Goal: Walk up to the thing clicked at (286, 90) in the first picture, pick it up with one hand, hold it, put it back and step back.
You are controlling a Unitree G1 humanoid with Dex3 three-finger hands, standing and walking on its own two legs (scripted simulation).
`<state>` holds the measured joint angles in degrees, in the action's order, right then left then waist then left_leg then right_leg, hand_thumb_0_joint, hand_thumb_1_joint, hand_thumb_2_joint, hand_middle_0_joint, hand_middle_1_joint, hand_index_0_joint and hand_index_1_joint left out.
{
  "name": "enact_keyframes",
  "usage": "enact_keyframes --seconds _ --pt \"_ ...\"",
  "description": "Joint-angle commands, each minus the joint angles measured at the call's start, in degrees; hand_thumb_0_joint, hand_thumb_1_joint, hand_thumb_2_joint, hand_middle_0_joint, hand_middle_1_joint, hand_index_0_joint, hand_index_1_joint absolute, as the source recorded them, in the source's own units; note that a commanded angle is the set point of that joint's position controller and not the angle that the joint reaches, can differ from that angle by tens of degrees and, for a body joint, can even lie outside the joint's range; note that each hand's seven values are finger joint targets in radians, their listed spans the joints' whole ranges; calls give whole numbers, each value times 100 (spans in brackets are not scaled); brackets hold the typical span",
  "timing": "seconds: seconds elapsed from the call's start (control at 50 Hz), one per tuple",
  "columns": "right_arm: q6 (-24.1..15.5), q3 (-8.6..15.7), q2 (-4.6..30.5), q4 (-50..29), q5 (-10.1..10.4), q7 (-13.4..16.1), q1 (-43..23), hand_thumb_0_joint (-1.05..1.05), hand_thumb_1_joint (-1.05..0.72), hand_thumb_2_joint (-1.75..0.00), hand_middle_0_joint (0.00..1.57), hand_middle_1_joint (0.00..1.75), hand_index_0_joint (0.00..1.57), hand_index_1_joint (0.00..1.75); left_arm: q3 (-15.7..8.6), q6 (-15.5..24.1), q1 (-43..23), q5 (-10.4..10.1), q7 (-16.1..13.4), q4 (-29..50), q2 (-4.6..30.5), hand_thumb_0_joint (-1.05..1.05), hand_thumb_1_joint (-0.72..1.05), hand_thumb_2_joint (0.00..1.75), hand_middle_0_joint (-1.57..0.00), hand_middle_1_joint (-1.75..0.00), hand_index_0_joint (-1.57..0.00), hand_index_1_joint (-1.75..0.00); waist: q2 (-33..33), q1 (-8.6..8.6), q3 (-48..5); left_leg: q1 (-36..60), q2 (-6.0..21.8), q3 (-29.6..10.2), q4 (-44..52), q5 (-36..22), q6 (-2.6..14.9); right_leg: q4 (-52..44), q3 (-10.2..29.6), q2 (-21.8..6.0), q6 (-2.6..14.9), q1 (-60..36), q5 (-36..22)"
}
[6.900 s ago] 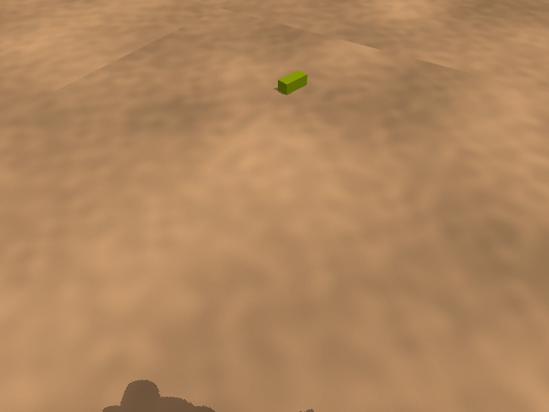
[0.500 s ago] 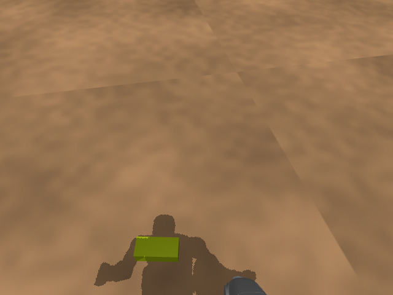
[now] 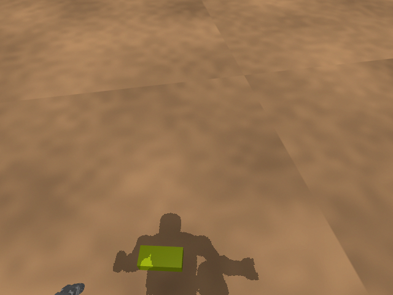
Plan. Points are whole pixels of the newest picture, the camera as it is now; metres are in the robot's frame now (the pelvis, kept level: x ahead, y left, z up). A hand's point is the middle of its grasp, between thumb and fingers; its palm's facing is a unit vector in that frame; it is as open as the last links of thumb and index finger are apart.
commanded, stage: walk up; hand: left
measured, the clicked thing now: (161, 258) +0.37 +0.17 -0.73
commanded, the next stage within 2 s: none
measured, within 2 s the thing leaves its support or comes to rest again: neither
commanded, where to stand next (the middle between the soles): +0.01 +0.01 m, yaw -4 degrees
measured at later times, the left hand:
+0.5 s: hand out of the picture +0.08 +0.26 -0.15, palm faces -0.04 -0.94 -0.34, open 7.4 cm
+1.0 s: hand out of the picture +0.10 +0.24 -0.14, palm faces -0.05 -0.94 -0.34, open 7.4 cm
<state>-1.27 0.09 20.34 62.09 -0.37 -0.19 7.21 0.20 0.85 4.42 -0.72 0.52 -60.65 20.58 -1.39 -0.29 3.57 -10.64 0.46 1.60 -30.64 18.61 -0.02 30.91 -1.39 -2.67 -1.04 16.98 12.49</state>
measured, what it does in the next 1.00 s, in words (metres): stands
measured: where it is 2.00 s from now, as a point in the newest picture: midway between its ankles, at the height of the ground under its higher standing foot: outside the picture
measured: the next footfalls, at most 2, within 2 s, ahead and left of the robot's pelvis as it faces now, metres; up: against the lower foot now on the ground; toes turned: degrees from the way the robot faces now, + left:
right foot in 1.84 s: +0.06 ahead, -0.14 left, +0.00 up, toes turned -7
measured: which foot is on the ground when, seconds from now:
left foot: down 0.00-1.00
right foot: down 0.00-1.00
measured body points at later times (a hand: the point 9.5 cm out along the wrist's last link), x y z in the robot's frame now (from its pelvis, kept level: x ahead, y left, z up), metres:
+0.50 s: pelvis +0.00 +0.01 +0.01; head +0.01 +0.01 +0.46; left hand +0.08 +0.31 -0.12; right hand +0.09 -0.30 -0.12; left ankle -0.02 +0.12 -0.73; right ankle +0.04 -0.13 -0.73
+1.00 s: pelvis +0.00 -0.01 +0.01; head +0.02 -0.01 +0.46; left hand +0.10 +0.29 -0.12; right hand +0.07 -0.31 -0.12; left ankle -0.02 +0.12 -0.73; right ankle +0.04 -0.13 -0.73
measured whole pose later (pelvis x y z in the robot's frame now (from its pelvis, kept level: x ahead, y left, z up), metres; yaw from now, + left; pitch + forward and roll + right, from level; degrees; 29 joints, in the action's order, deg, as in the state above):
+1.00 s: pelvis +0.00 -0.01 +0.01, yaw -2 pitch -2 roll +0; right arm 0.1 1.4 20.3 66.0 -0.4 -0.7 4.9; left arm -0.5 0.7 4.2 0.6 0.3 -66.1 19.0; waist 0.4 -0.3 3.4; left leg -3.3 1.5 3.3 -18.4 12.9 -0.8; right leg 19.7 -0.1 -1.1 -0.6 10.8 6.9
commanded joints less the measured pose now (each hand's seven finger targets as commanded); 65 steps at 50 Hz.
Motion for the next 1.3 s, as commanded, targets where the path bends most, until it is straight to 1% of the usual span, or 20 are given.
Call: enact_keyframes --seconds 0.0,0.04,0.12,0.36,0.44,0.7,0.96,0.98,1.0,1.02,1.06,1.08,1.1,1.12,1.14,1.16,1.22,1.24,1.26,1.28 --pt "-136 270 1400 -157 39 98 -291 0 -90 -90 20 30 20 30 -265 146 -252 -31 -109 156 1212 0 90 90 -20 -30 -20 -30 326 74 -911 282 711 -525 660 -2670 245 -439 441 -516 293 -938 -2009" --pt "-114 277 1352 -132 56 106 -357 0 -90 -90 20 30 20 30 -248 130 -321 -16 -111 83 1203 0 90 90 -20 -30 -20 -30 253 47 -984 431 717 -451 715 -2690 233 -503 419 -529 281 -1003 -2093" --pt "-68 286 1298 -87 38 90 -609 0 -90 -90 20 30 20 30 -213 86 -435 1 -93 -35 1163 0 90 90 -20 -30 -20 -30 223 57 -751 316 731 -470 1110 -1882 217 -765 437 -505 219 -1013 -1563" --pt "-35 293 1252 19 -8 33 -861 0 -90 -90 20 30 20 30 -208 64 -422 67 -61 -272 1148 0 90 90 -20 -30 -20 -30 166 91 -385 318 703 -466 1731 -881 150 -1236 510 -456 80 -955 -880" --pt "-49 307 1259 48 -1 30 -763 0 -90 -90 20 30 20 30 -236 79 -390 82 -67 -286 1148 0 90 90 -20 -30 -20 -30 163 63 -609 549 719 -383 1663 -1272 146 -1242 475 -481 103 -1090 -1146" --pt "0 301 1182 74 5 35 -599 0 -90 -90 20 30 20 30 -280 95 -275 115 -93 -275 1127 0 90 90 -20 -30 -20 -30 -22 30 -551 589 656 -329 1608 -1106 124 -1371 630 -531 120 -1019 -1243" --pt "18 311 1146 92 -17 8 -402 0 -90 -90 20 30 20 30 -334 100 -294 140 -100 -201 1140 0 90 90 -20 -30 -20 -30 -39 23 -480 626 625 -308 1516 -802 128 -1583 836 -518 164 -811 -541" --pt "13 317 1164 99 -31 10 -391 0 -90 -90 20 30 20 30 -332 101 -329 152 -99 -185 1141 0 90 90 -20 -30 -20 -30 -26 2 -514 624 643 -307 1535 -837 126 -1537 827 -524 181 -811 -678" --pt "133 431 1437 72 26 43 -550 0 -90 -90 20 30 20 30 -511 6 -368 74 -136 -106 1493 0 90 90 -20 -30 -20 -30 -36 76 93 241 629 -364 994 -2063 112 -1016 736 -555 236 -532 -2459" --pt "163 423 1354 -33 85 66 -421 0 -90 -90 20 30 20 30 -533 -28 -280 40 -162 16 1492 0 90 90 -20 -30 -20 -30 -101 67 -193 258 592 -265 728 -2479 91 -803 692 -613 323 -742 -3142" --pt "190 442 1295 -138 115 83 -314 0 -90 -90 20 30 20 30 -553 -58 -154 44 -189 147 1495 0 90 90 -20 -30 -20 -30 -216 95 -602 352 430 -146 276 -2536 90 -705 752 -753 524 -893 -3620" --pt "216 466 1260 -223 127 92 -272 0 -90 -90 20 30 20 30 -585 -82 -123 46 -195 231 1548 0 90 90 -20 -30 -20 -30 -304 103 -876 381 285 -95 -132 -2391 85 -721 898 -917 704 -941 -3726" --pt "262 487 1229 -301 106 92 -273 0 -90 -90 20 30 20 30 -589 -122 -169 58 -200 315 1612 0 90 90 -20 -30 -20 -30 -450 122 -925 296 89 -66 -465 -1856 78 -825 1155 -1092 856 -833 -3592" --pt "311 513 1201 -351 77 91 -167 0 -90 -90 20 30 20 30 -607 -160 -337 102 -217 450 1654 0 90 90 -20 -30 -20 -30 -699 89 -944 76 -102 5 -934 -742 73 -960 1451 -1392 1087 -751 -3306" --pt "379 540 1168 -364 55 89 -28 0 -90 -90 20 30 20 30 -611 -184 -485 160 -228 582 1687 0 90 90 -20 -30 -20 -30 -969 92 -908 -106 -266 -58 -1657 957 82 -1095 1786 -1722 1384 -540 -3021" --pt "442 559 1205 -430 18 68 166 0 -90 -90 20 30 20 30 -631 -199 -566 232 -220 713 1725 0 90 90 -20 -30 -20 -30 -941 59 -879 -155 -192 -296 -2182 1393 113 -1146 1858 -1875 1535 -250 -2514" --pt "431 610 1177 -478 35 -7 519 0 -90 -90 20 30 20 30 -605 -245 -918 318 -213 948 1567 0 90 90 -20 -30 -20 -30 -970 -153 -1074 -39 -15 -471 -1802 1150 209 -692 1281 -1489 1293 -13 -1814" --pt "385 630 1177 -480 19 -2 680 0 -90 -90 20 30 20 30 -571 -254 -1018 347 -208 1001 1551 0 90 90 -20 -30 -20 -30 -1013 -278 -1145 2 41 -386 -1036 688 183 -430 1164 -1313 1091 -94 -1666" --pt "310 636 1174 -397 -18 9 729 0 -90 -90 20 30 20 30 -521 -299 -988 300 -176 990 1437 0 90 90 -20 -30 -20 -30 -697 -300 -1135 206 -37 -121 -110 62 113 -109 982 -985 909 -48 -1035" --pt "229 652 1243 -396 -93 38 696 0 -90 -90 20 30 20 30 -468 -343 -874 254 -142 1026 1256 0 90 90 -20 -30 -20 -30 -164 -303 -1022 325 156 -464 852 -214 117 474 782 -539 704 147 -209"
